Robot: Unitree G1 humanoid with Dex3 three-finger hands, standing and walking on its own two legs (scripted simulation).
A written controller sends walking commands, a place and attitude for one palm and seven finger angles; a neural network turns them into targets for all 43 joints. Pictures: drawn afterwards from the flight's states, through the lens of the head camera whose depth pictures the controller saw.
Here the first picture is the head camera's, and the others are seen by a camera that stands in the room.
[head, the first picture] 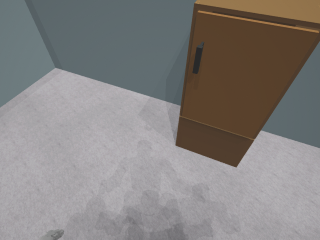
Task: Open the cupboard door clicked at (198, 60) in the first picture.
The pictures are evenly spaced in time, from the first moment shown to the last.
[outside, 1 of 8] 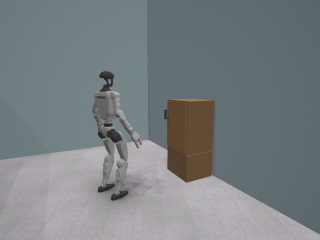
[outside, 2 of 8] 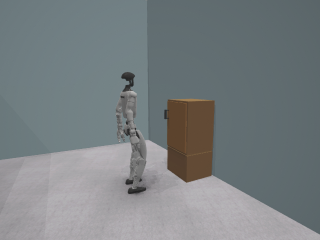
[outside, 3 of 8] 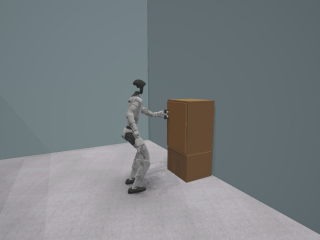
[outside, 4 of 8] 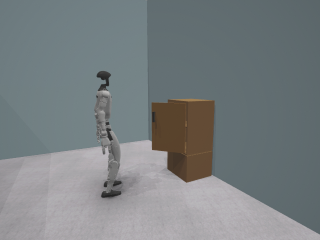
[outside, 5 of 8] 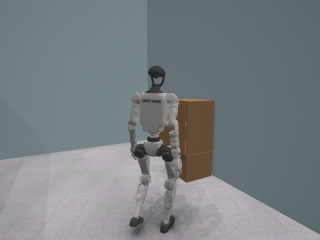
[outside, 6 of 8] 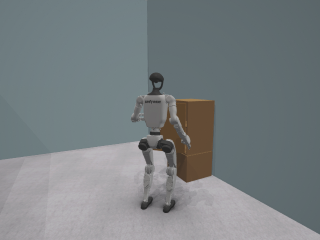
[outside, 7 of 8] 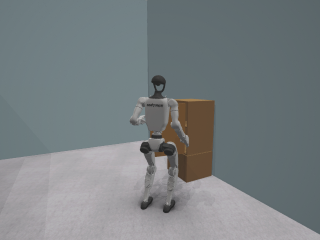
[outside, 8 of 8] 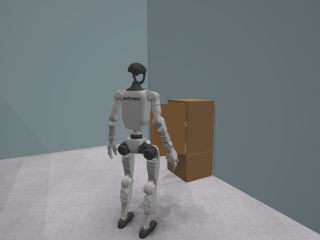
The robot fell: no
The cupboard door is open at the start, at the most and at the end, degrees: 0 81 81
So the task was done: yes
